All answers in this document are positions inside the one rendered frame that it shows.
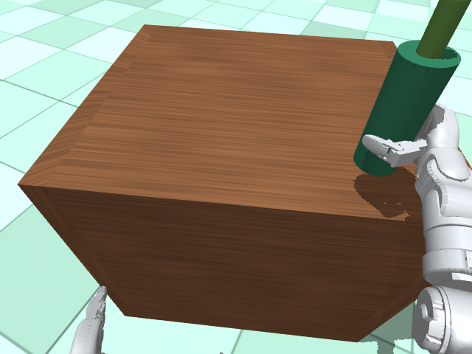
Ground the bottle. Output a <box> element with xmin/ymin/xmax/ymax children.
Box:
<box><xmin>353</xmin><ymin>0</ymin><xmax>471</xmax><ymax>176</ymax></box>

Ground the right robot arm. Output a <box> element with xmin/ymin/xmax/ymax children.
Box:
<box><xmin>412</xmin><ymin>147</ymin><xmax>472</xmax><ymax>354</ymax></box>

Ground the right robot hand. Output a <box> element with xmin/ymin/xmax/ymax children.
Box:
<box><xmin>362</xmin><ymin>102</ymin><xmax>459</xmax><ymax>167</ymax></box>

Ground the left robot hand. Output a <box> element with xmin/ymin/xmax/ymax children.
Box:
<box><xmin>69</xmin><ymin>286</ymin><xmax>107</xmax><ymax>354</ymax></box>

